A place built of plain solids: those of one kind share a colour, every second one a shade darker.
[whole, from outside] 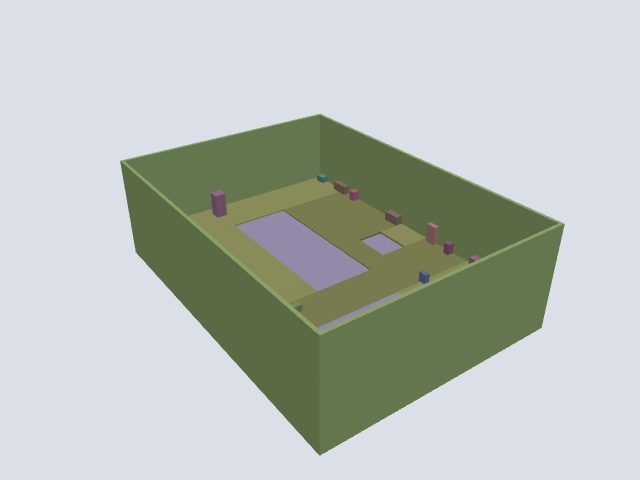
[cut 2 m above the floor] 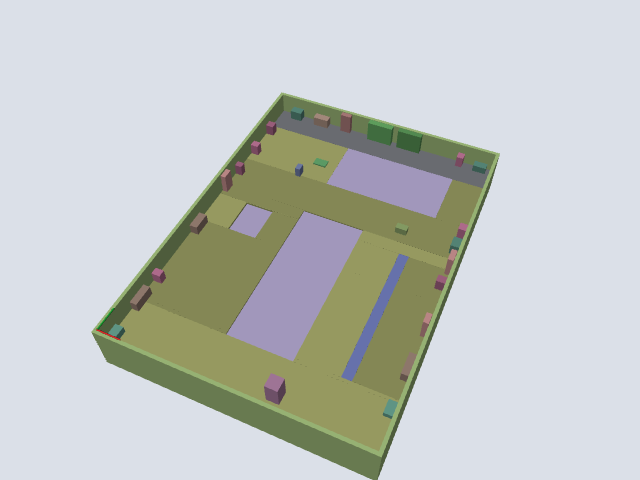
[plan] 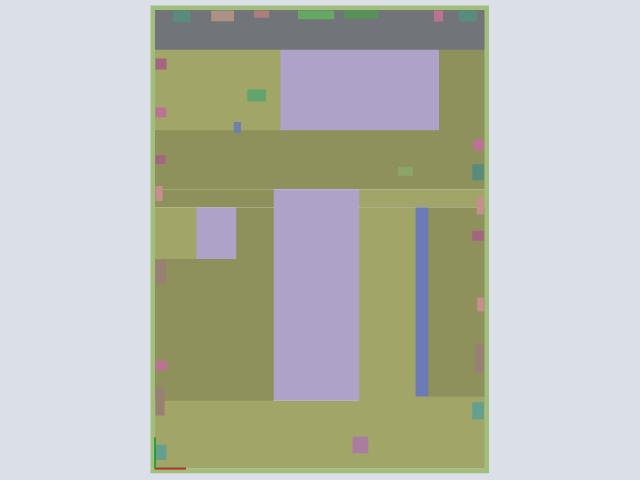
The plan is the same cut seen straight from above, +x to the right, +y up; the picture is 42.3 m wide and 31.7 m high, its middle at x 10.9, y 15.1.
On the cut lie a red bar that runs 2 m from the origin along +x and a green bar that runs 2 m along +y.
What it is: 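A vehicle workshop, tram depot or goods shed with inspection pits, wash bays, truck wells or a traverser pit in its floor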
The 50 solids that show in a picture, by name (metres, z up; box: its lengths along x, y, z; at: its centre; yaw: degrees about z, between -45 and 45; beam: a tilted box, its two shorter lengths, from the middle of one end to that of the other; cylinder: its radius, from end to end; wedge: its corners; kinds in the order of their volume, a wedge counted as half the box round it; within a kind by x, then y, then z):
{
 "floor_1": {"box": [2.75, 3.41, 2.4], "at": [1.38, 15.54, -1.2]},
 "floor_2": {"box": [7.84, 0.28, 2.4], "at": [3.92, 4.63, -1.2]},
 "floor_3": {"box": [7.84, 9.07, 2.4], "at": [3.92, 9.3, -1.2]},
 "floor_4": {"box": [7.84, 0.02, 2.4], "at": [3.92, 17.26, -1.2]},
 "floor_5": {"box": [7.84, 1.19, 2.4], "at": [3.92, 17.86, -1.2]},
 "floor_6": {"box": [8.29, 5.31, 2.4], "at": [4.14, 25.0, -1.2]},
 "floor_7": {"box": [2.47, 3.41, 2.4], "at": [6.61, 15.54, -1.2]},
 "floor_8": {"box": [21.76, 4.49, 2.4], "at": [10.88, 2.25, -1.2]},
 "floor_9": {"box": [21.76, 3.89, 2.4], "at": [10.88, 20.41, -1.2]},
 "floor_10": {"box": [3.71, 9.07, 2.4], "at": [15.35, 9.3, -1.2]},
 "floor_11": {"box": [3.71, 3.41, 2.4], "at": [15.35, 15.54, -1.2]},
 "floor_12": {"box": [8.27, 0.28, 2.4], "at": [17.62, 4.63, -1.2]},
 "floor_13": {"box": [8.27, 1.19, 2.4], "at": [17.62, 17.86, -1.2]},
 "floor_14": {"box": [3.71, 9.07, 2.4], "at": [19.91, 9.3, -1.2]},
 "floor_15": {"box": [3.71, 3.41, 2.4], "at": [19.91, 15.54, -1.2]},
 "floor_16": {"box": [3.0, 5.31, 2.4], "at": [20.26, 25.0, -1.2]},
 "bay_floor_1": {"box": [2.62, 3.41, 2.21], "at": [4.06, 15.54, -1.29]},
 "bay_floor_2": {"box": [5.65, 13.97, 2.3], "at": [10.66, 11.47, -1.25]},
 "bay_floor_3": {"box": [10.47, 5.31, 2.4], "at": [13.53, 25.0, -1.2]},
 "wall_1": {"box": [0.3, 30.29, 9.68], "at": [-0.15, 15.14, 2.44]},
 "wall_2": {"box": [22.36, 0.3, 9.68], "at": [10.88, -0.15, 2.44]},
 "wall_3": {"box": [22.36, 0.3, 9.68], "at": [10.88, 30.44, 2.44]},
 "wall_4": {"box": [0.3, 30.29, 9.68], "at": [21.91, 15.14, 2.44]},
 "bay_cover_1": {"box": [0.85, 12.5, 2.4], "at": [17.62, 11.02, -1.2]},
 "rack_1": {"box": [2.41, 0.58, 2.33], "at": [10.64, 29.97, 1.11]},
 "rack_2": {"box": [2.29, 0.53, 2.25], "at": [13.61, 30.0, 1.07]},
 "bench_1": {"box": [0.61, 1.86, 0.95], "at": [0.34, 4.44, 0.42]},
 "bench_2": {"box": [0.72, 1.62, 0.94], "at": [0.39, 12.99, 0.42]},
 "bench_3": {"box": [1.5, 0.72, 0.96], "at": [4.47, 29.9, 0.43]},
 "bench_4": {"box": [0.62, 1.9, 0.95], "at": [21.42, 7.28, 0.42]},
 "cupboard_1": {"box": [0.47, 1.0, 1.89], "at": [0.27, 18.17, 0.9]},
 "cupboard_2": {"box": [1.01, 0.48, 2.01], "at": [7.04, 30.02, 0.95]},
 "cupboard_3": {"box": [0.48, 1.15, 1.99], "at": [21.49, 17.36, 0.94]},
 "cupboard_4": {"box": [0.45, 0.94, 1.99], "at": [21.5, 10.84, 0.94]},
 "bin_1": {"box": [0.66, 0.57, 1.11], "at": [0.36, 20.41, 0.51]},
 "bin_2": {"box": [0.72, 0.67, 1.1], "at": [0.39, 23.52, 0.5]},
 "bin_3": {"box": [0.74, 0.74, 1.1], "at": [0.4, 26.72, 0.5]},
 "bin_4": {"box": [0.76, 0.63, 1.03], "at": [0.41, 6.8, 0.47]},
 "bin_5": {"box": [0.61, 0.73, 1.14], "at": [18.73, 29.89, 0.52]},
 "bin_6": {"box": [0.78, 0.67, 1.08], "at": [21.34, 15.38, 0.49]},
 "bin_7": {"box": [0.69, 0.75, 1.13], "at": [21.39, 21.38, 0.52]},
 "crates_1": {"box": [0.73, 1.01, 0.68], "at": [0.4, 1.07, 0.29]},
 "crates_2": {"box": [1.12, 0.78, 0.98], "at": [1.77, 29.87, 0.44]},
 "crates_3": {"box": [1.2, 0.71, 0.7], "at": [20.67, 29.91, 0.3]},
 "crates_4": {"box": [0.77, 1.12, 0.5], "at": [21.34, 3.82, 0.2]},
 "crates_5": {"box": [0.78, 1.07, 1.06], "at": [21.34, 19.57, 0.48]},
 "lift_1": {"box": [1.04, 1.09, 2.41], "at": [13.57, 1.55, 1.16]},
 "chest_1": {"box": [1.0, 0.59, 0.69], "at": [16.55, 19.64, 0.29]},
 "trolley_1": {"box": [0.48, 0.75, 0.96], "at": [5.44, 22.52, 0.43]},
 "pallet_1": {"box": [1.24, 0.8, 0.19], "at": [6.71, 24.64, 0.04]}
}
